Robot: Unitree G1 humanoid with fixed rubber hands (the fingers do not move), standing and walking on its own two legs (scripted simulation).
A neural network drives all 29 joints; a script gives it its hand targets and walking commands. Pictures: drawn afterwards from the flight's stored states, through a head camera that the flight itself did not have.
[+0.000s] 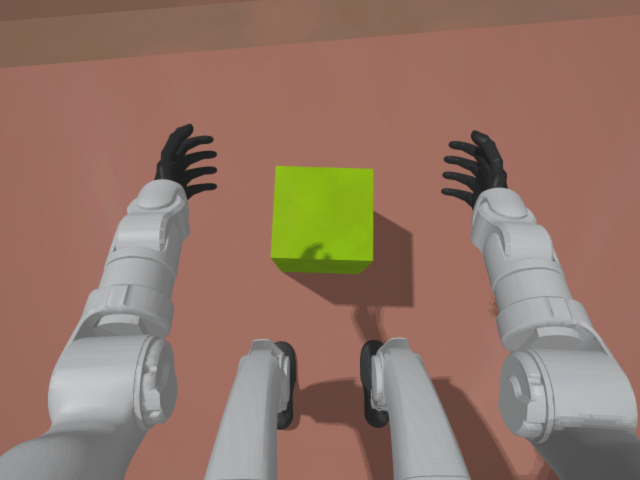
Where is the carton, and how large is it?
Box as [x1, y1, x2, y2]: [271, 166, 372, 273]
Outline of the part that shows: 276,166 271,258 281,271 359,273 372,261 372,169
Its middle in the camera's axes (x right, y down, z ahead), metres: +0.01 -0.02 +0.92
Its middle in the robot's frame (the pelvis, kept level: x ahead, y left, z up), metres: +0.51 +0.00 -0.53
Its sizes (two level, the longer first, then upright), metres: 0.210 0.200 0.250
